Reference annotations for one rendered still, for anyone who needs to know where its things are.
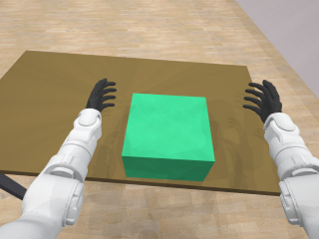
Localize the left robot upper arm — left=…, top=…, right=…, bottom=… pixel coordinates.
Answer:
left=0, top=173, right=85, bottom=239

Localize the right robot hand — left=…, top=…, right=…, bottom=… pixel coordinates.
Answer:
left=243, top=80, right=282, bottom=123

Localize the right robot forearm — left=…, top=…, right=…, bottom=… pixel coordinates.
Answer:
left=263, top=113, right=319, bottom=181

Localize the left robot forearm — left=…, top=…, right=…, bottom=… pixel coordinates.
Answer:
left=21, top=109, right=102, bottom=215

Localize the table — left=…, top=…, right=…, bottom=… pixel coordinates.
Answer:
left=0, top=50, right=281, bottom=200

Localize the left robot hand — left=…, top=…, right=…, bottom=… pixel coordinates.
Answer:
left=86, top=78, right=117, bottom=112

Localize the carton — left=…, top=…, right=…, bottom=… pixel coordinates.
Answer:
left=122, top=93, right=215, bottom=182

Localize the right robot upper arm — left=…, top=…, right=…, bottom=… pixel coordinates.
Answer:
left=278, top=173, right=319, bottom=239

